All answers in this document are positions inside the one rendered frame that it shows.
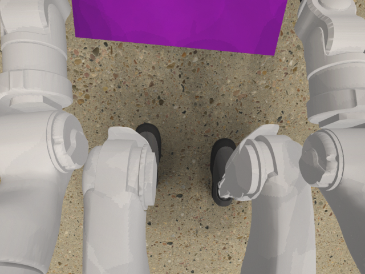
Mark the robot left forearm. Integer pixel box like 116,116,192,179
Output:
0,0,73,116

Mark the robot right forearm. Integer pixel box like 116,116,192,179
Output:
294,0,365,128

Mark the right robot foot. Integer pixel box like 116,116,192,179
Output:
210,138,236,207

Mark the right robot upper arm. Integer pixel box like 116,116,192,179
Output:
299,128,365,274

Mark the robot right thigh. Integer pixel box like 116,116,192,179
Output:
235,135,316,274

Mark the carton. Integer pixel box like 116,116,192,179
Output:
72,0,287,56

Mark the left robot upper arm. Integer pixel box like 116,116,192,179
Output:
0,110,88,274

